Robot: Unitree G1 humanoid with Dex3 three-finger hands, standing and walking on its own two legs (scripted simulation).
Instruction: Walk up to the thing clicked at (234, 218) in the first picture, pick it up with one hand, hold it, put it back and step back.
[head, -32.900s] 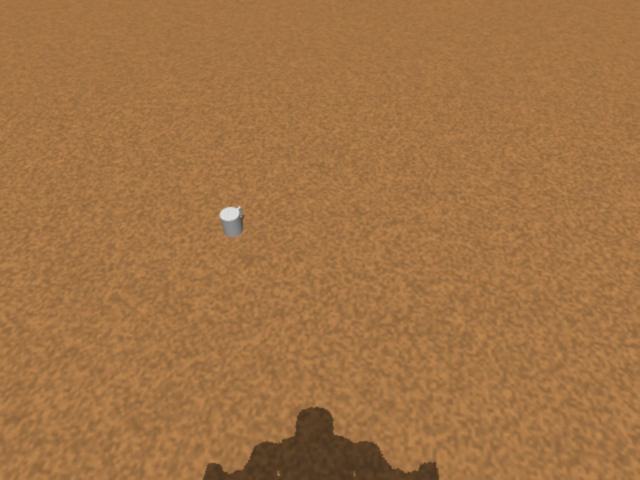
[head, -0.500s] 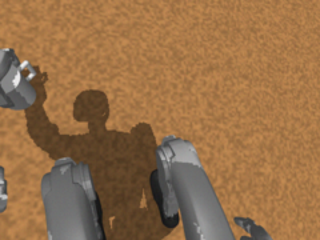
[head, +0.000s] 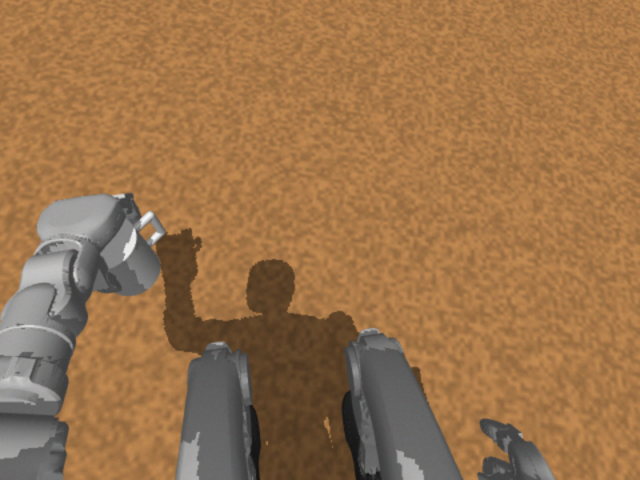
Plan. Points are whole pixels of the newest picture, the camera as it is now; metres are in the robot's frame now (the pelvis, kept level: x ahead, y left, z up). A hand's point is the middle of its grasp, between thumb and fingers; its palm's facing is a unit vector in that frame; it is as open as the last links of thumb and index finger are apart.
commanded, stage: lift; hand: left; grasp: from above
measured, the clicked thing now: (129, 248) +0.45 +0.24 -0.14
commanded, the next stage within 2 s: hold in 0.82 s
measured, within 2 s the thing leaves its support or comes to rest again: neither
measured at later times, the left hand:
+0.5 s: hand (36, 253) +0.36 +0.24 +0.07, palm faces -0.49 -0.09 -0.87, open 10.6 cm
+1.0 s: hand out of the picture +0.38 +0.24 +0.14, palm faces -0.48 -0.11 -0.87, open 10.7 cm
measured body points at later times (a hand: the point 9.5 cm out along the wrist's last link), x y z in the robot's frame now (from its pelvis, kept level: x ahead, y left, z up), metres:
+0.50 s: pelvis +0.04 +0.00 +0.17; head +0.12 +0.01 +0.61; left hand +0.39 +0.25 +0.12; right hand +0.13 -0.27 +0.05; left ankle +0.09 +0.12 -0.48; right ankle +0.09 -0.14 -0.48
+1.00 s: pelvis +0.08 +0.00 +0.23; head +0.14 +0.00 +0.68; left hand +0.41 +0.24 +0.19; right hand +0.18 -0.27 +0.11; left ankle +0.09 +0.12 -0.48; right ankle +0.09 -0.14 -0.48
